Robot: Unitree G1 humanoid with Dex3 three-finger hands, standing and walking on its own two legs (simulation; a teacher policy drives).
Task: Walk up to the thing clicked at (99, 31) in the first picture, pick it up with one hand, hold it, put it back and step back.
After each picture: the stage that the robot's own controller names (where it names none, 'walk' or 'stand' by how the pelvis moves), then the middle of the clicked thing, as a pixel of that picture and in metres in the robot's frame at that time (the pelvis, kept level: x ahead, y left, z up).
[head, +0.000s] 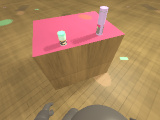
stand; (101, 22) +0.84 -0.03 +0.14
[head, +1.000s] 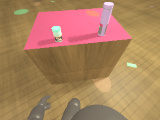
walk; (104, 21) +0.75 -0.03 +0.17
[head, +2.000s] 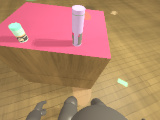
walk; (77, 29) +0.52 +0.17 +0.18
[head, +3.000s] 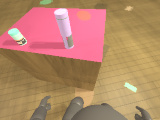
stand; (65, 31) +0.50 +0.22 +0.18
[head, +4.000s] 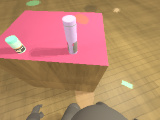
stand; (71, 37) +0.47 +0.17 +0.16
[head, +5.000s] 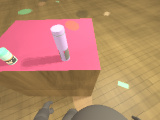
stand; (62, 45) +0.43 +0.22 +0.14
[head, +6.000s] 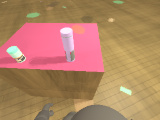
stand; (68, 47) +0.44 +0.19 +0.14
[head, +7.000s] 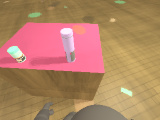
stand; (69, 47) +0.44 +0.19 +0.14
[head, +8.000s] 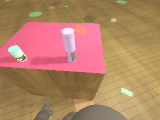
stand; (70, 47) +0.44 +0.18 +0.14
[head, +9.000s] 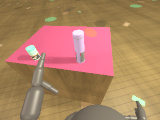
rise first; (79, 48) +0.45 +0.15 +0.14
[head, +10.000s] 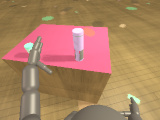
go down; (78, 46) +0.47 +0.14 +0.14
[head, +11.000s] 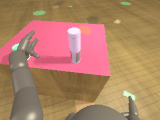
go down; (75, 47) +0.44 +0.14 +0.14
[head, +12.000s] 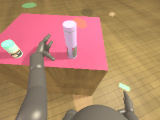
close in; (71, 42) +0.46 +0.14 +0.15
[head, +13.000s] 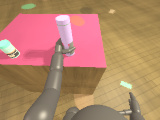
close; (66, 38) +0.47 +0.16 +0.17
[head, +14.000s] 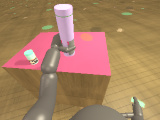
lift; (66, 35) +0.35 +0.15 +0.33
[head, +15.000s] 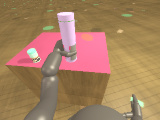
hold; (68, 40) +0.34 +0.15 +0.31
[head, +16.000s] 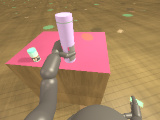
hold; (67, 41) +0.33 +0.16 +0.30
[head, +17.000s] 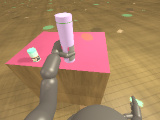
hold; (67, 41) +0.33 +0.16 +0.30
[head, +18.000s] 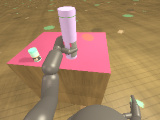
crouch; (69, 37) +0.34 +0.15 +0.33
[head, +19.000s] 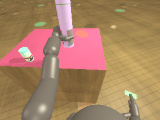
crouch; (65, 25) +0.44 +0.16 +0.33
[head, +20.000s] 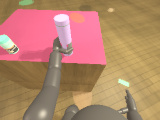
lower; (65, 38) +0.46 +0.17 +0.17
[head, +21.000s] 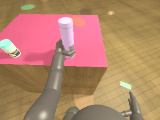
lower; (67, 41) +0.45 +0.16 +0.18
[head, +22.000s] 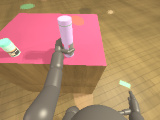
lower; (67, 39) +0.46 +0.16 +0.17
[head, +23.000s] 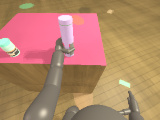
lower; (67, 39) +0.47 +0.15 +0.17
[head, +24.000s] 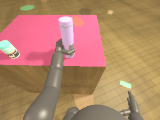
loosen; (67, 40) +0.46 +0.15 +0.17
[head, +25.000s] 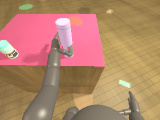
withdraw; (66, 41) +0.46 +0.16 +0.17
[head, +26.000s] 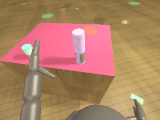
sink last; (79, 48) +0.43 +0.14 +0.15
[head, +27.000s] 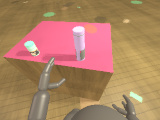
stand; (79, 45) +0.46 +0.14 +0.14
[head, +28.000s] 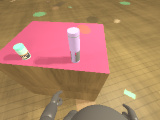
stand; (74, 47) +0.44 +0.15 +0.15
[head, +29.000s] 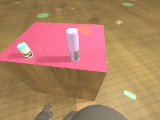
stand; (73, 47) +0.46 +0.16 +0.14
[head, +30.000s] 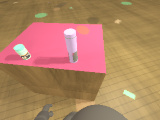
stand; (72, 48) +0.44 +0.17 +0.14
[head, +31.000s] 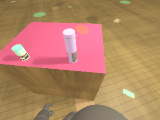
stand; (71, 48) +0.44 +0.17 +0.14
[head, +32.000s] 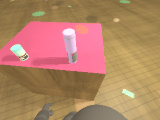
stand; (71, 48) +0.43 +0.17 +0.14
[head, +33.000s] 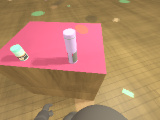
walk; (71, 48) +0.43 +0.17 +0.14
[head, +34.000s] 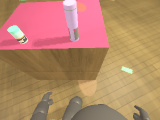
walk; (72, 23) +0.56 +0.17 +0.17
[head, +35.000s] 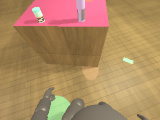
walk; (80, 5) +0.83 +0.17 +0.16
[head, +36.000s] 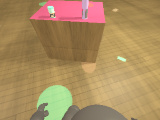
stand; (85, 6) +1.08 +0.17 +0.16
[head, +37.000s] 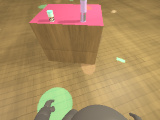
stand; (83, 10) +1.07 +0.17 +0.14
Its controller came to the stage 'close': yes
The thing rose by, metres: 0.20
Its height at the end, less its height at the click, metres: +0.00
